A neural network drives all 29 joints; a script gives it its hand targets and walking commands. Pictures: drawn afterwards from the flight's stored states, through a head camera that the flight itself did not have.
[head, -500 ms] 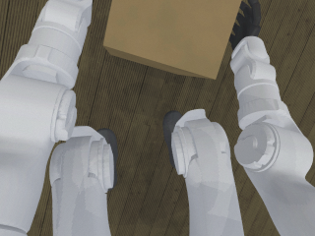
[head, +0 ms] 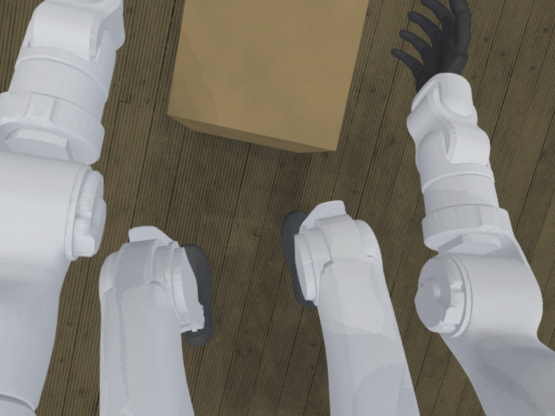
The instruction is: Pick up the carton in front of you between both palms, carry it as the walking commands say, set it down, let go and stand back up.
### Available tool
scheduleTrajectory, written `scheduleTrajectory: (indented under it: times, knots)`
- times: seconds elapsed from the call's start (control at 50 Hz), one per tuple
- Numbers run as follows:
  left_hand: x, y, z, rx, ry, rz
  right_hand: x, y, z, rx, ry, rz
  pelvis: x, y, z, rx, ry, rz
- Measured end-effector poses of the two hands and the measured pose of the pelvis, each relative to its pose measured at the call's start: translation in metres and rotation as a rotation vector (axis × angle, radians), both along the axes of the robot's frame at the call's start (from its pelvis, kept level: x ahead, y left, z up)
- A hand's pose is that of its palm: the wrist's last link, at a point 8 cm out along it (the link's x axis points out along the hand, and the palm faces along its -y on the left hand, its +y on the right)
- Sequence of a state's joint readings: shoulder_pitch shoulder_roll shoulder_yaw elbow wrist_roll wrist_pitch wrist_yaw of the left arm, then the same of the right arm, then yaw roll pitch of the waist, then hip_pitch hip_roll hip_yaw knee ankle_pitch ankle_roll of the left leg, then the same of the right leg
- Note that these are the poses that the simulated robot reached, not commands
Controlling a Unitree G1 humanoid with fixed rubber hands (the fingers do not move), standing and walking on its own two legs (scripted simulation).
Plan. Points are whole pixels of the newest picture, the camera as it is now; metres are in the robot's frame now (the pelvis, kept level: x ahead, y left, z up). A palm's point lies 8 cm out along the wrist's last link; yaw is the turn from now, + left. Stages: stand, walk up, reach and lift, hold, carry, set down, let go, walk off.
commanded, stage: set down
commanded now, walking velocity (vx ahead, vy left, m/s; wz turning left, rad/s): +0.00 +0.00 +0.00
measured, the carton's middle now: (262, 74) +0.52 -0.05 -0.29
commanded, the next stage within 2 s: let go in 0.76 s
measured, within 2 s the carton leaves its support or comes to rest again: neither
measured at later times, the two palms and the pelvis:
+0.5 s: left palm out of the picture +0.60 +0.13 +0.02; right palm out of the picture +0.48 -0.25 +0.03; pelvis +0.02 +0.01 +0.12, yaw +1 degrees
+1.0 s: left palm out of the picture +0.55 +0.15 +0.14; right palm out of the picture +0.45 -0.23 +0.15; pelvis +0.05 +0.00 +0.25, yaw +3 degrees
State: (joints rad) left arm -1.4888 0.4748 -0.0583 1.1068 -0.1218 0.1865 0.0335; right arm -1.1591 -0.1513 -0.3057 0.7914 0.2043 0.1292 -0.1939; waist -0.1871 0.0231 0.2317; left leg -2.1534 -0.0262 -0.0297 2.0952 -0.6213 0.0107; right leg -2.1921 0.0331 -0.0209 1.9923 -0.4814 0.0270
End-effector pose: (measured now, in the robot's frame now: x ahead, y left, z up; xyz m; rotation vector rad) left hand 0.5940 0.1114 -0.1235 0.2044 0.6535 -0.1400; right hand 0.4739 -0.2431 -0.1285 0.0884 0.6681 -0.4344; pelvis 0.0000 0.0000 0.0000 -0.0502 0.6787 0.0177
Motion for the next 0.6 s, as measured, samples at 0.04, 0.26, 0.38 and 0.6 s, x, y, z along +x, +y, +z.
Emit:
scheduleTrajectory:
  times: [0.04,0.26,0.38,0.6]
  knots:
    - [0.0,0.001,0.015,-0.003,0.01,0.004,-0.001,-0.001,0.015,0.0,0.0,-0.001,0.001,0.0,0.011,0.004,0.019,-0.001]
    - [0.004,0.012,0.074,-0.017,0.001,-0.001,0.005,0.0,0.079,-0.019,-0.015,0.011,0.006,0.0,0.059,0.011,0.106,0.004]
    - [0.005,0.014,0.105,-0.014,-0.006,-0.016,0.004,-0.001,0.115,-0.031,-0.017,0.008,0.012,0.002,0.088,0.003,0.138,0.008]
    - [0.007,0.018,0.177,-0.009,0.005,-0.021,0.001,-0.004,0.187,-0.029,-0.022,0.012,0.026,0.008,0.15,0.006,0.152,0.011]
